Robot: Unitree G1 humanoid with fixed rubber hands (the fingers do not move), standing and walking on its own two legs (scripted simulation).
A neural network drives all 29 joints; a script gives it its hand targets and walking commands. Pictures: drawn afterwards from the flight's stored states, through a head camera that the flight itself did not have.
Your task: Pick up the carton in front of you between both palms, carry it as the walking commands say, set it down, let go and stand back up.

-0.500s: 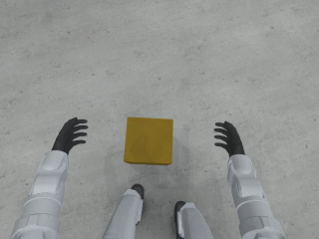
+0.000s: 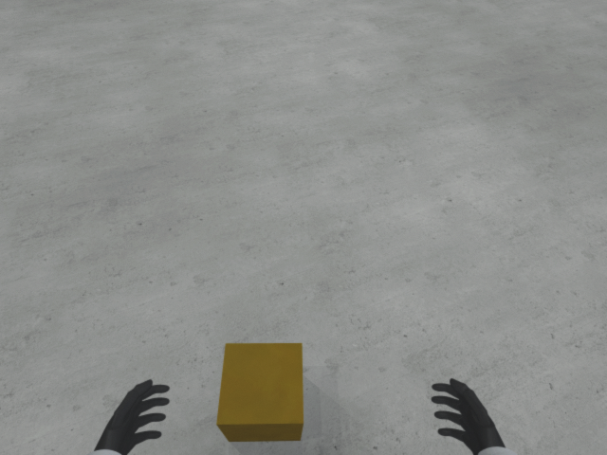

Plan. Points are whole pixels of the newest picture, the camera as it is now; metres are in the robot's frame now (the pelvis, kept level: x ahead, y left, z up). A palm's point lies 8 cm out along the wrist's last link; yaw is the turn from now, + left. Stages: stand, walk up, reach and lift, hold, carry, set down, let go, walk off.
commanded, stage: let go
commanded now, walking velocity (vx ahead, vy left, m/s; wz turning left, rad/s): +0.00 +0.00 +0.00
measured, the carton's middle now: (264, 393) +0.37 +0.09 -0.65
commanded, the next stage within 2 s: stand in 0.36 s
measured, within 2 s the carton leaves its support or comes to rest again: neither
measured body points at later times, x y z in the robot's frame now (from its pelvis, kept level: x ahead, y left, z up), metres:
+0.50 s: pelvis +0.01 +0.01 -0.01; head +0.02 +0.03 +0.44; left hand +0.17 +0.29 -0.09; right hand +0.16 -0.25 -0.09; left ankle +0.02 +0.14 -0.74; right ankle -0.05 -0.11 -0.74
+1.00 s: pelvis +0.01 +0.03 +0.00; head +0.02 +0.04 +0.45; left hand +0.14 +0.32 -0.11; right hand +0.14 -0.27 -0.10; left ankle +0.02 +0.14 -0.74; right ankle -0.05 -0.11 -0.74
